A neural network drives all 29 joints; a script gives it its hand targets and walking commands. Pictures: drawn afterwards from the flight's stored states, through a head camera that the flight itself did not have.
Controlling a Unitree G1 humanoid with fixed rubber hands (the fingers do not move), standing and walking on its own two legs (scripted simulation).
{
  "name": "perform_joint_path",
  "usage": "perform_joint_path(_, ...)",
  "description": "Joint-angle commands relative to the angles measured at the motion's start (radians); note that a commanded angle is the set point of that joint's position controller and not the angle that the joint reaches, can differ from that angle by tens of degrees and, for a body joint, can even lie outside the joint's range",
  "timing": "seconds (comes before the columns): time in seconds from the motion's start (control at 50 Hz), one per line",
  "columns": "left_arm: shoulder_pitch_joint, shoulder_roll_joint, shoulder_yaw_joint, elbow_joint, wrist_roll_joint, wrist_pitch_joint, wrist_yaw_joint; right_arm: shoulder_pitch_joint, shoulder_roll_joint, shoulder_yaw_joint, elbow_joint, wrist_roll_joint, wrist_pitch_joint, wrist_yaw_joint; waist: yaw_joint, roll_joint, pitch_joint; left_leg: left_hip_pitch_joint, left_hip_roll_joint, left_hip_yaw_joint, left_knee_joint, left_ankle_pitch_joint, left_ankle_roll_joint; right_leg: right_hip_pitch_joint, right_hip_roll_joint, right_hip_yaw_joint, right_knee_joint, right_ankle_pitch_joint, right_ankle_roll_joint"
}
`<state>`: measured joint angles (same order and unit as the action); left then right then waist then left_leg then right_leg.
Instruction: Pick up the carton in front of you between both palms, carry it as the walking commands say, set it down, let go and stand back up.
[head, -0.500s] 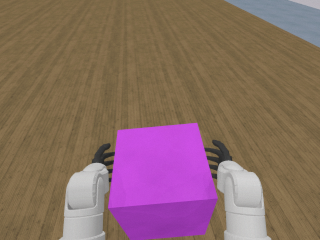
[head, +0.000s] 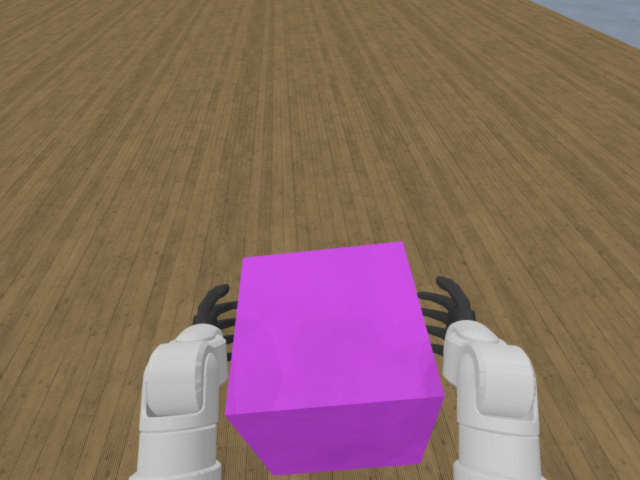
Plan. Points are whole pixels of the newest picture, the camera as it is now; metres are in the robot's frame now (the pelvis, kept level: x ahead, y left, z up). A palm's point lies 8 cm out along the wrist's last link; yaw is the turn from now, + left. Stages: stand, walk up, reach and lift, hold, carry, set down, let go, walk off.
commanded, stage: carry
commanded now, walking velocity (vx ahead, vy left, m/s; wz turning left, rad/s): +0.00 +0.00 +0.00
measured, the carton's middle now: (334, 364) +0.29 -0.01 +0.00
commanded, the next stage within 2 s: hold in 1.64 s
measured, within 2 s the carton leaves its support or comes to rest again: neither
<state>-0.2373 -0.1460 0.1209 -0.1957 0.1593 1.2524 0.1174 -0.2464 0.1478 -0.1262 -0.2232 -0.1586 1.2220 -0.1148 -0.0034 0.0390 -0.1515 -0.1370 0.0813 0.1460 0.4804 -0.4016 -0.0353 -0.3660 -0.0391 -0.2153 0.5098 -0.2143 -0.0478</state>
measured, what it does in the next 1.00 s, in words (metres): shifts its weight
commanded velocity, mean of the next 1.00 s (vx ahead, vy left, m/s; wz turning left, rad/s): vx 0.00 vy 0.00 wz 0.00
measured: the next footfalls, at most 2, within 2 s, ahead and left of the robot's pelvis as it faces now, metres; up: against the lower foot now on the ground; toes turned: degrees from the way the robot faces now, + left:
none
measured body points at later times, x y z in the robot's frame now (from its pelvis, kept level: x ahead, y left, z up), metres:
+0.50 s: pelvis -0.01 +0.01 -0.01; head -0.03 +0.01 +0.44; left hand +0.27 +0.17 +0.04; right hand +0.28 -0.13 +0.05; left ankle -0.10 +0.11 -0.73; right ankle +0.03 -0.10 -0.73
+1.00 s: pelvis -0.05 +0.02 +0.00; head -0.08 +0.02 +0.45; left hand +0.25 +0.18 +0.03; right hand +0.26 -0.12 +0.04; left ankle -0.10 +0.11 -0.73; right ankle +0.03 -0.10 -0.73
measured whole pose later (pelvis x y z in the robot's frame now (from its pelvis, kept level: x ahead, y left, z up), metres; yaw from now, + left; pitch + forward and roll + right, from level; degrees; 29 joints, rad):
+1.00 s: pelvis -0.05 +0.02 +0.00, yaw +1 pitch +1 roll +0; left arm -0.27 -0.16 0.21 0.25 0.27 0.71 0.03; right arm -0.28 0.16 -0.21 0.25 -0.27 0.69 -0.04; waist 0.00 0.00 -0.10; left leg -0.20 0.04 0.18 0.55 -0.37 0.02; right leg -0.40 -0.09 -0.18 0.52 -0.13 -0.02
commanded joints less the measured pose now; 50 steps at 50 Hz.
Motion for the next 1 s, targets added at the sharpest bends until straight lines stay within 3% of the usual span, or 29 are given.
perform_joint_path(0.0,-0.534,-0.962,-0.695,-0.123,-0.478,-0.033,-0.298,-0.451,1.004,0.720,-0.020,0.476,0.009,0.297,0.001,-0.063,-0.320,-0.005,0.063,-0.034,0.030,0.540,-0.012,0.316,-0.154,0.140,0.060,0.815,-0.014)
perform_joint_path(0.1,-0.516,-0.965,-0.721,-0.131,-0.477,-0.045,-0.297,-0.390,1.014,0.714,0.005,0.455,-0.010,0.295,0.000,-0.051,-0.324,0.000,0.053,-0.030,0.028,0.548,-0.012,0.309,-0.146,0.137,0.074,0.827,-0.019)
perform_joint_path(0.2,-0.498,-0.971,-0.735,-0.079,-0.459,-0.088,-0.311,-0.367,1.023,0.716,0.057,0.429,-0.057,0.308,0.000,-0.005,-0.287,0.049,0.079,-0.034,0.047,0.711,0.002,0.212,-0.115,0.110,0.090,0.632,0.001)
perform_joint_path(0.26,-0.485,-0.976,-0.728,-0.040,-0.439,-0.130,-0.319,-0.350,1.021,0.704,0.090,0.405,-0.102,0.318,-0.002,-0.001,-0.262,0.040,0.088,-0.034,0.051,0.724,0.009,0.192,-0.111,0.107,0.092,0.567,0.008)
perform_joint_path(0.36,-0.478,-0.969,-0.708,-0.004,-0.408,-0.211,-0.327,-0.357,1.012,0.690,0.108,0.376,-0.178,0.324,-0.003,-0.011,-0.244,0.017,0.097,-0.036,0.044,0.636,0.025,0.181,-0.118,0.117,0.091,0.464,0.011)
perform_joint_path(0.46,-0.461,-0.930,-0.666,0.052,-0.358,-0.293,-0.329,-0.355,0.978,0.657,0.153,0.328,-0.259,0.322,-0.003,-0.033,-0.213,-0.035,0.086,-0.042,0.016,0.446,0.033,0.195,-0.130,0.131,0.057,0.417,0.011)
perform_joint_path(0.68,-0.499,-0.880,-0.448,0.332,-0.164,-0.521,-0.336,-0.435,0.924,0.457,0.415,0.160,-0.484,0.331,0.002,-0.038,-0.144,-0.110,0.077,-0.064,-0.064,0.170,0.053,0.161,-0.134,0.147,-0.027,0.206,0.018)
perform_joint_path(0.82,-0.572,-0.934,-0.391,0.452,-0.118,-0.634,-0.353,-0.518,0.968,0.399,0.524,0.109,-0.600,0.344,0.003,-0.042,-0.170,-0.114,0.071,-0.072,-0.069,0.142,0.063,0.173,-0.132,0.148,-0.040,0.185,0.019)
perform_joint_path(0.98,-0.498,-0.938,-0.465,0.378,-0.159,-0.575,-0.346,-0.456,0.963,0.476,0.435,0.158,-0.541,0.338,0.002,-0.043,-0.204,-0.101,0.070,-0.069,-0.036,0.213,0.067,0.176,-0.136,0.138,-0.025,0.238,0.020)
